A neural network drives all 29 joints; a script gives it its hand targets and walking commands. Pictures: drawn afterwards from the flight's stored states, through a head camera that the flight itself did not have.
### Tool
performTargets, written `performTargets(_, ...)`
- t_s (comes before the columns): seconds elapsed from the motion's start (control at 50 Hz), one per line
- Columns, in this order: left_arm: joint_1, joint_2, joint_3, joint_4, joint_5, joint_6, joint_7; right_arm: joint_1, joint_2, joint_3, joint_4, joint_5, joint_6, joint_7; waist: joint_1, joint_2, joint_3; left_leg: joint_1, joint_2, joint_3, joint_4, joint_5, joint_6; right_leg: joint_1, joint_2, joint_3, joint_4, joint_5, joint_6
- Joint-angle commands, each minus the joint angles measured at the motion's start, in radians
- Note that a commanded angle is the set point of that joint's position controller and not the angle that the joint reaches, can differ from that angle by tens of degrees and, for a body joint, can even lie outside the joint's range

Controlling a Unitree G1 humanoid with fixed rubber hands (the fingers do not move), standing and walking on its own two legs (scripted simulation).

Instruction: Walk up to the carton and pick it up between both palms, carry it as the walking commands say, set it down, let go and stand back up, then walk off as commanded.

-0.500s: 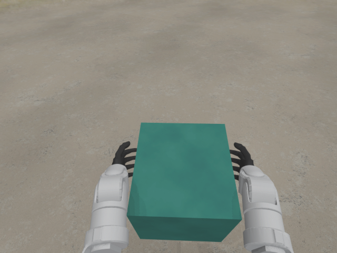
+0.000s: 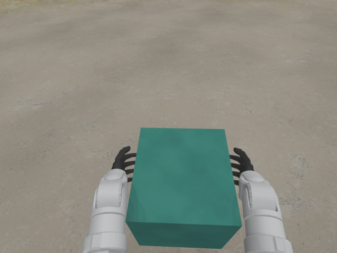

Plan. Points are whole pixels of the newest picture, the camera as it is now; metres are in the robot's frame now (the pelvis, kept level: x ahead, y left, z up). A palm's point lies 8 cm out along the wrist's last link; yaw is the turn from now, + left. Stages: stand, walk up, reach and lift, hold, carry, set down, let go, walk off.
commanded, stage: hold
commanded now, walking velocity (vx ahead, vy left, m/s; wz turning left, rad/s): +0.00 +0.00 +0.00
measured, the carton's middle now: (181, 188) +0.29 +0.00 -0.02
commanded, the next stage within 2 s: carry in 0.26 s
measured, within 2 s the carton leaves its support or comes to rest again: neither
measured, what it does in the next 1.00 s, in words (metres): lifts its left foot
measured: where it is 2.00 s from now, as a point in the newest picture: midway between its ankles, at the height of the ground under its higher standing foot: outside the picture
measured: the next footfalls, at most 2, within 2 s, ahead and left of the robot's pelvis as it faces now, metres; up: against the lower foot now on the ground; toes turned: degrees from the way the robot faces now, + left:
left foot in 1.02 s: +0.00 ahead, +0.06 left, +0.00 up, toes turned +10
right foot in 1.36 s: +0.02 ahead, -0.26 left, +0.00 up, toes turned -8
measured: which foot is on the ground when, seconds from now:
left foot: down 0.00-0.84, up 0.86-1.00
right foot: down 0.00-1.00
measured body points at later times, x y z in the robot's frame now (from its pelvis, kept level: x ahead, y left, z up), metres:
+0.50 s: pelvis +0.00 -0.02 -0.02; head -0.03 -0.02 +0.43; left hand +0.31 +0.13 +0.05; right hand +0.30 -0.18 +0.05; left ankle +0.02 +0.13 -0.75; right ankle +0.03 -0.13 -0.75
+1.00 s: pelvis -0.03 -0.05 -0.02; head -0.04 -0.04 +0.43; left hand +0.25 +0.11 +0.06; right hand +0.26 -0.20 +0.07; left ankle -0.04 +0.06 -0.74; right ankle +0.03 -0.13 -0.75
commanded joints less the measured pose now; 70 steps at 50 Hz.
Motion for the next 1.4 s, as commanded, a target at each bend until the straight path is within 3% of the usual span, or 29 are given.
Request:
performTargets(0.0,-0.458,-0.929,-0.545,0.007,-0.255,-0.016,-0.224,-0.503,0.911,0.567,-0.025,0.277,-0.032,0.245,0.001,0.000,-0.184,-0.006,-0.089,-0.020,-0.063,0.075,0.008,0.040,0.087,0.024,-0.050,0.073,-0.004)
performTargets(0.22,-0.461,-0.930,-0.543,0.007,-0.253,-0.016,-0.228,-0.500,0.918,0.565,-0.022,0.273,-0.031,0.246,0.001,-0.001,-0.179,-0.010,-0.087,-0.019,-0.065,0.058,0.009,0.031,0.085,0.024,-0.051,0.052,-0.004)
performTargets(0.24,-0.490,-0.921,-0.591,0.009,-0.252,-0.026,-0.228,-0.524,0.918,0.599,-0.025,0.279,-0.039,0.245,-0.009,-0.025,-0.205,-0.166,0.112,-0.045,0.011,-0.119,0.006,-0.173,-0.111,0.011,0.044,-0.142,-0.007)
performTargets(0.36,-0.510,-0.911,-0.684,-0.113,-0.356,0.015,-0.196,-0.502,0.893,0.661,-0.127,0.349,0.000,0.213,0.002,0.097,-0.278,-0.225,0.223,-0.167,0.046,-0.071,0.058,-0.306,-0.065,0.003,0.197,-0.056,-0.022)
performTargets(0.46,-0.452,-0.879,-0.785,-0.262,-0.461,0.123,-0.167,-0.433,0.850,0.748,-0.286,0.435,0.113,0.171,-0.004,0.052,-0.398,-0.238,0.200,-0.083,0.239,0.174,0.057,-0.281,-0.081,0.042,0.242,0.191,-0.045)
performTargets(0.6,-0.354,-0.829,-0.845,-0.469,-0.526,0.299,-0.123,-0.425,0.825,0.863,-0.512,0.584,0.298,0.153,-0.006,-0.133,-0.396,-0.348,0.063,0.102,0.353,-0.100,0.009,-0.262,-0.157,0.129,0.159,0.302,-0.120)
performTargets(0.66,-0.366,-0.820,-0.859,-0.546,-0.535,0.351,-0.115,-0.412,0.832,0.881,-0.549,0.612,0.347,0.157,-0.009,-0.053,-0.401,-0.283,0.100,0.079,0.302,-0.010,0.014,-0.322,-0.122,0.068,0.191,0.196,-0.096)
performTargets(0.72,-0.351,-0.812,-0.850,-0.569,-0.539,0.388,-0.117,-0.379,0.823,0.875,-0.570,0.611,0.380,0.154,-0.009,0.109,-0.419,-0.238,0.241,-0.088,0.235,0.139,0.060,-0.387,-0.061,0.021,0.305,0.038,-0.046)
performTargets(0.76,-0.339,-0.814,-0.847,-0.561,-0.545,0.408,-0.123,-0.379,0.821,0.872,-0.580,0.600,0.396,0.150,0.000,0.174,-0.387,-0.273,0.300,-0.149,0.169,0.091,0.086,-0.392,-0.026,-0.007,0.305,-0.132,-0.028)
performTargets(0.78,-0.336,-0.818,-0.846,-0.556,-0.550,0.416,-0.127,-0.386,0.827,0.875,-0.587,0.596,0.404,0.148,0.004,0.157,-0.363,-0.318,0.287,-0.128,0.163,-0.003,0.077,-0.371,-0.028,0.001,0.264,-0.172,-0.029)
performTargets(0.8,-0.340,-0.820,-0.846,-0.553,-0.555,0.423,-0.131,-0.390,0.835,0.878,-0.593,0.591,0.411,0.147,0.005,0.062,-0.330,-0.376,0.223,-0.050,0.215,-0.112,0.047,-0.348,-0.058,0.059,0.153,-0.164,-0.040)
performTargets(0.82,-0.347,-0.821,-0.844,-0.550,-0.558,0.429,-0.134,-0.392,0.838,0.881,-0.600,0.590,0.418,0.147,0.000,-0.121,-0.319,-0.449,0.116,0.083,0.374,-0.158,-0.002,-0.301,-0.135,0.181,0.034,-0.082,-0.065)
performTargets(0.84,-0.317,-0.832,-0.840,-0.526,-0.557,0.435,-0.137,-0.403,0.825,0.877,-0.599,0.591,0.426,0.148,0.008,-0.230,-0.316,-0.503,0.039,0.158,0.495,-0.274,-0.027,-0.269,-0.206,0.254,-0.031,-0.022,-0.105)
performTargets(0.86,-0.305,-0.841,-0.836,-0.517,-0.552,0.440,-0.138,-0.407,0.830,0.873,-0.589,0.598,0.431,0.152,0.012,-0.232,-0.325,-0.504,0.043,0.155,0.606,-0.388,-0.023,-0.263,-0.238,0.264,-0.034,0.026,-0.154)
performTargets(0.9,-0.326,-0.858,-0.831,-0.543,-0.549,0.440,-0.136,-0.416,0.846,0.874,-0.596,0.614,0.434,0.160,0.013,-0.135,-0.328,-0.460,0.061,0.144,0.601,-0.356,-0.005,-0.276,-0.200,0.189,0.010,0.052,-0.206)
performTargets(0.96,-0.353,-0.864,-0.847,-0.572,-0.560,0.447,-0.131,-0.393,0.847,0.855,-0.580,0.609,0.440,0.158,0.004,-0.119,-0.363,-0.315,0.040,0.190,0.310,-0.207,0.016,-0.282,-0.148,0.107,0.085,0.151,-0.197)
performTargets(0.98,-0.336,-0.862,-0.851,-0.563,-0.562,0.452,-0.130,-0.368,0.844,0.844,-0.561,0.599,0.443,0.156,-0.004,-0.099,-0.390,-0.207,0.060,0.193,0.149,-0.108,0.022,-0.303,-0.130,0.078,0.130,0.163,-0.170)
performTargets(1.0,-0.324,-0.862,-0.854,-0.552,-0.560,0.455,-0.131,-0.342,0.842,0.834,-0.542,0.588,0.444,0.155,-0.009,-0.039,-0.402,-0.079,0.149,0.091,0.059,-0.064,0.033,-0.389,-0.100,0.058,0.226,0.124,-0.125)
performTargets(1.02,-0.309,-0.859,-0.858,-0.544,-0.562,0.456,-0.135,-0.302,0.836,0.825,-0.525,0.570,0.440,0.154,-0.015,0.143,-0.373,0.039,0.389,-0.174,-0.016,0.109,0.103,-0.590,-0.039,0.008,0.357,-0.102,-0.057)
performTargets(1.04,-0.374,-0.852,-0.884,-0.581,-0.585,0.459,-0.142,-0.285,0.834,0.801,-0.497,0.554,0.428,0.155,-0.018,0.354,-0.334,-0.003,0.596,-0.343,-0.032,0.325,0.224,-0.701,-0.009,-0.078,0.534,-0.365,-0.013)
performTargets(1.08,-0.416,-0.891,-0.904,-0.575,-0.599,0.451,-0.148,-0.321,0.875,0.819,-0.530,0.557,0.426,0.158,-0.014,0.104,-0.281,-0.109,0.498,-0.215,-0.008,0.237,0.203,-0.666,-0.060,0.021,0.739,-0.280,-0.001)
performTargets(1.1,-0.417,-0.900,-0.907,-0.580,-0.605,0.445,-0.151,-0.338,0.885,0.828,-0.551,0.560,0.422,0.159,-0.009,0.074,-0.265,-0.138,0.451,-0.135,-0.014,0.173,0.165,-0.661,-0.069,0.016,0.744,-0.231,0.005)
performTargets(1.16,-0.402,-0.893,-0.906,-0.593,-0.610,0.439,-0.144,-0.344,0.874,0.828,-0.584,0.567,0.419,0.156,-0.003,0.173,-0.277,-0.147,0.346,0.013,0.018,0.269,0.109,-0.586,-0.044,-0.075,0.621,-0.204,0.022)
performTargets(1.26,-0.338,-0.866,-0.883,-0.598,-0.573,0.441,-0.124,-0.299,0.845,0.832,-0.594,0.562,0.427,0.161,-0.017,0.267,-0.333,-0.107,0.324,0.059,0.064,0.375,0.088,-0.447,-0.016,-0.159,0.342,-0.212,0.023)
performTargets(1.3,-0.297,-0.859,-0.867,-0.586,-0.559,0.442,-0.125,-0.293,0.842,0.843,-0.597,0.557,0.425,0.161,-0.004,0.237,-0.368,-0.131,0.285,0.106,0.145,0.284,0.053,-0.300,0.002,-0.212,0.102,-0.070,0.015)
performTargets(1.32,-0.285,-0.851,-0.858,-0.586,-0.554,0.442,-0.127,-0.286,0.840,0.850,-0.601,0.556,0.424,0.161,-0.005,0.185,-0.394,-0.191,0.260,0.130,0.201,0.203,0.024,-0.173,-0.026,-0.204,0.027,-0.013,0.009)
performTargets(1.34,-0.284,-0.846,-0.854,-0.593,-0.549,0.442,-0.131,-0.292,0.839,0.856,-0.607,0.559,0.423,0.161,-0.003,0.084,-0.404,-0.308,0.236,0.145,0.273,0.027,-0.018,-0.055,-0.141,-0.087,-0.014,0.065,0.010)
performTargets(1.36,-0.274,-0.840,-0.845,-0.575,-0.536,0.440,-0.134,-0.294,0.831,0.868,-0.604,0.557,0.425,0.162,-0.004,-0.165,-0.396,-0.473,0.147,0.199,0.371,-0.233,-0.083,-0.006,-0.343,0.141,0.010,0.406,-0.047)
performTargets(1.38,-0.248,-0.871,-0.839,-0.551,-0.535,0.431,-0.137,-0.337,0.839,0.888,-0.610,0.576,0.430,0.163,0.009,-0.292,-0.398,-0.476,0.137,0.183,0.454,-0.421,-0.088,-0.051,-0.369,0.141,0.054,0.496,-0.130)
